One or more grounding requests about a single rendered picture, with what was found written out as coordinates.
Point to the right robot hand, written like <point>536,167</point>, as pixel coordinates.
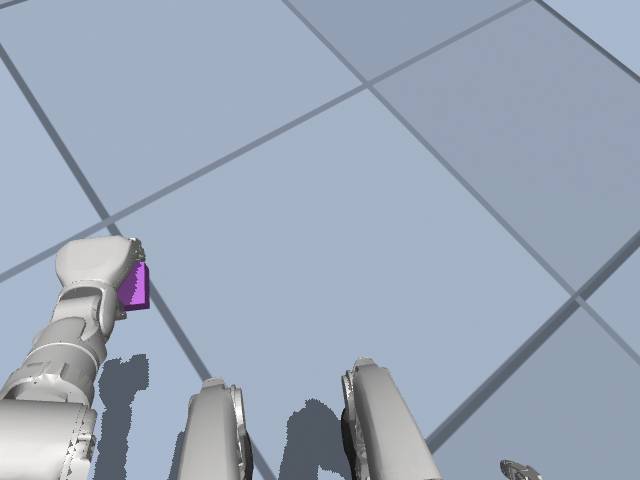
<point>516,471</point>

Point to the left robot hand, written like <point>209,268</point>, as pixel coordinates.
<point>106,259</point>

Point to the small box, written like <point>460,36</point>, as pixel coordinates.
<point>134,292</point>

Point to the left robot arm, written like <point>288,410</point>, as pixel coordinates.
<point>46,420</point>

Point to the right robot foot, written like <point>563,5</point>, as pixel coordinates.
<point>348,445</point>

